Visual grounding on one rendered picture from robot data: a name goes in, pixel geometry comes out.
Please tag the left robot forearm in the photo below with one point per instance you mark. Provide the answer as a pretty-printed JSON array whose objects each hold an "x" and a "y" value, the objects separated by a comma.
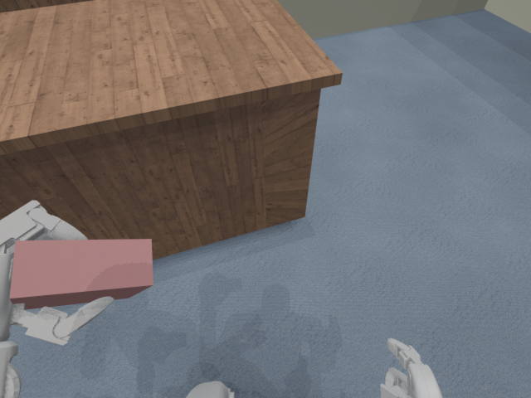
[{"x": 10, "y": 380}]

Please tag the robot left thigh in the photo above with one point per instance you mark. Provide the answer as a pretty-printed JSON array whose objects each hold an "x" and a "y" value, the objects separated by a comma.
[{"x": 212, "y": 389}]

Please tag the left robot hand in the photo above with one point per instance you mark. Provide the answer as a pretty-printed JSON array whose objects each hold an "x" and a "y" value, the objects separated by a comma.
[{"x": 32, "y": 222}]

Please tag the sponge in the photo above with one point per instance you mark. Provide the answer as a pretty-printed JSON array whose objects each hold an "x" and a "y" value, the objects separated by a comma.
[{"x": 49, "y": 273}]

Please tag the table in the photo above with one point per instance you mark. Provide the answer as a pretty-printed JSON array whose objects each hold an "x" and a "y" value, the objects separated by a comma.
[{"x": 186, "y": 122}]

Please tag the right robot hand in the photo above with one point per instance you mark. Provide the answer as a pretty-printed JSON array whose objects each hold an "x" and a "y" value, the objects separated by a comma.
[{"x": 419, "y": 382}]

